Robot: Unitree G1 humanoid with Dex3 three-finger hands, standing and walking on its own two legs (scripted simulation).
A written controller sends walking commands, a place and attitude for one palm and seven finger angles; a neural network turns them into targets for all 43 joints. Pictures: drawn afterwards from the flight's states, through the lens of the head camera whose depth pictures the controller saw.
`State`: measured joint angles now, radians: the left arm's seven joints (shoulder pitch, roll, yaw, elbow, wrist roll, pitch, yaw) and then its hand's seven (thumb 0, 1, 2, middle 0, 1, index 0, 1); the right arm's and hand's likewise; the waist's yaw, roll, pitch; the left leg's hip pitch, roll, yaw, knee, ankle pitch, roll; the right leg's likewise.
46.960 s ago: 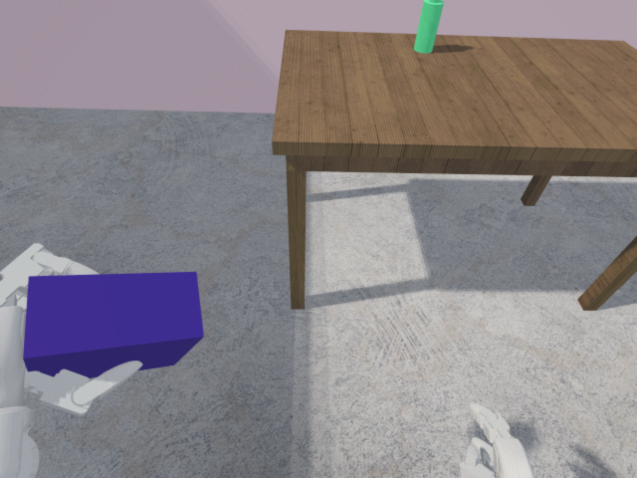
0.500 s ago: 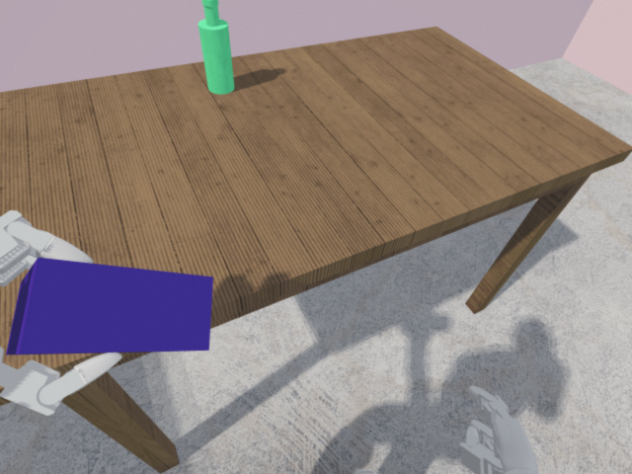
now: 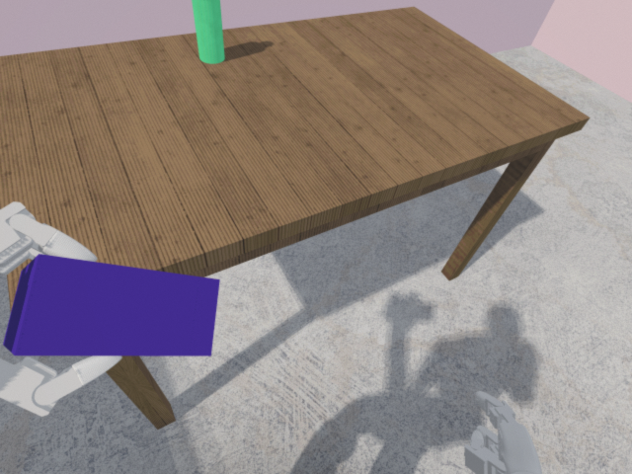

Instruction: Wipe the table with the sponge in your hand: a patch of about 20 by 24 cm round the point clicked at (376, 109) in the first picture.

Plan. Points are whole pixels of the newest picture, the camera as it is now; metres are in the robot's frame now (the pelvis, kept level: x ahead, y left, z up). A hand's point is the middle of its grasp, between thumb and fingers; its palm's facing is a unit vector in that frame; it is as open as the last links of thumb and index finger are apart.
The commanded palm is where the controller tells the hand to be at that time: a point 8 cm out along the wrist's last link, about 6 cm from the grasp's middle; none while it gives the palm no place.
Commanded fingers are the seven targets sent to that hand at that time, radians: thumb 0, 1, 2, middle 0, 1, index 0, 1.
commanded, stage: step back with the hand held close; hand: left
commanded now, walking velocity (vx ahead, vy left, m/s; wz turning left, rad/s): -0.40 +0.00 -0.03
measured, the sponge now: (139, 313) +0.24 +0.18 +0.15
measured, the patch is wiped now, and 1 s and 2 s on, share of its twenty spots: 0.95 0.95 0.95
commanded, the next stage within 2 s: stop stepping back and stand still in 0.16 s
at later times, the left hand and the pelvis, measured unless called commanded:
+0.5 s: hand out of the picture +0.01 +0.22 +0.19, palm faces +0.32 -0.87 -0.39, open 10.5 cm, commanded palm -0.02 +0.26 +0.21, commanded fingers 0.00 0.10 1.30 -1.20 -1.60 -1.20 -1.60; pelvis -0.20 -0.01 +0.01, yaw -4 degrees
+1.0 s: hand out of the picture -0.08 +0.23 +0.19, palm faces +0.37 -0.86 -0.36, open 10.5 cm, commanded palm -0.12 +0.27 +0.21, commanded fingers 0.00 0.10 1.30 -1.20 -1.60 -1.20 -1.60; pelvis -0.30 +0.00 -0.01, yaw -3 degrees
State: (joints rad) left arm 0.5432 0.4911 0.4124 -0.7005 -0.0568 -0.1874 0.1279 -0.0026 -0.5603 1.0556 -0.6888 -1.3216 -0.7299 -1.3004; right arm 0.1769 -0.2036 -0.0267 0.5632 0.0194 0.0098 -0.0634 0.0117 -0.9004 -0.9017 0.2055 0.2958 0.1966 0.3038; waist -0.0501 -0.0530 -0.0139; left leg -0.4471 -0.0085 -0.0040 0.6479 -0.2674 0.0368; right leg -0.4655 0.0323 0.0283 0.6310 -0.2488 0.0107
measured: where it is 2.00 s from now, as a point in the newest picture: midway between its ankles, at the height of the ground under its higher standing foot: outside the picture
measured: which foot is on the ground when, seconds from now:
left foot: down 0.00-0.32, up 0.34-0.54, down 0.56-1.00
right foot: up 0.00-0.28, down 0.30-0.98, up 1.00-1.00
